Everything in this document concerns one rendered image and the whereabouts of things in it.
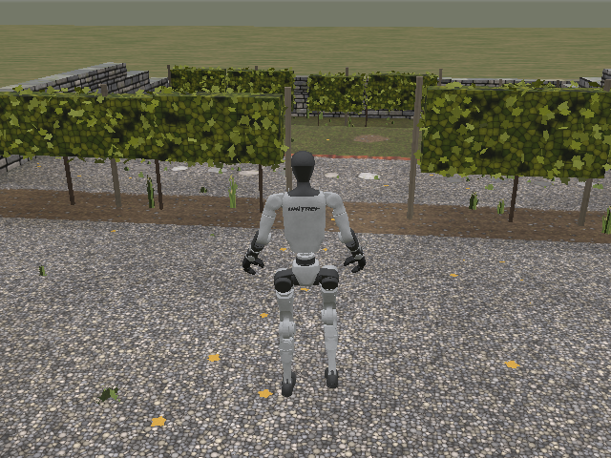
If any robot left forearm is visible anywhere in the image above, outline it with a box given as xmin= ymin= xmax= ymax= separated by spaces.
xmin=245 ymin=230 xmax=264 ymax=261

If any right robot foot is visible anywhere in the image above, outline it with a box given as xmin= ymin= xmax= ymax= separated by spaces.
xmin=325 ymin=367 xmax=339 ymax=388

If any left robot hand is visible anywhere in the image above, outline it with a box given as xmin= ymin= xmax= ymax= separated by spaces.
xmin=242 ymin=250 xmax=264 ymax=275

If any robot torso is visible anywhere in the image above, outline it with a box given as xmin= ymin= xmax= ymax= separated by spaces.
xmin=282 ymin=187 xmax=327 ymax=286

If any right robot hand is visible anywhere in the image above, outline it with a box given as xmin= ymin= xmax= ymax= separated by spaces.
xmin=344 ymin=256 xmax=366 ymax=273

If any robot right forearm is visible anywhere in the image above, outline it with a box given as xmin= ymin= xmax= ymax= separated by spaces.
xmin=345 ymin=228 xmax=364 ymax=260

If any right robot upper arm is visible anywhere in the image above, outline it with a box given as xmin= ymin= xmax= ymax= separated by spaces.
xmin=324 ymin=192 xmax=354 ymax=243

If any left robot upper arm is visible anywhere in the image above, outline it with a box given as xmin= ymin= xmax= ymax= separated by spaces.
xmin=256 ymin=193 xmax=284 ymax=245

